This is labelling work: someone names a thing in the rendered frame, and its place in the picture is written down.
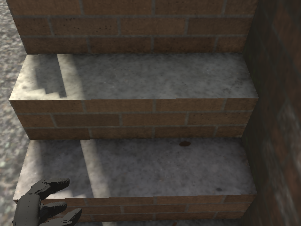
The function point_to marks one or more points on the left robot hand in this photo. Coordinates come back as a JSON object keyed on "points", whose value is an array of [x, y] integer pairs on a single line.
{"points": [[31, 212]]}

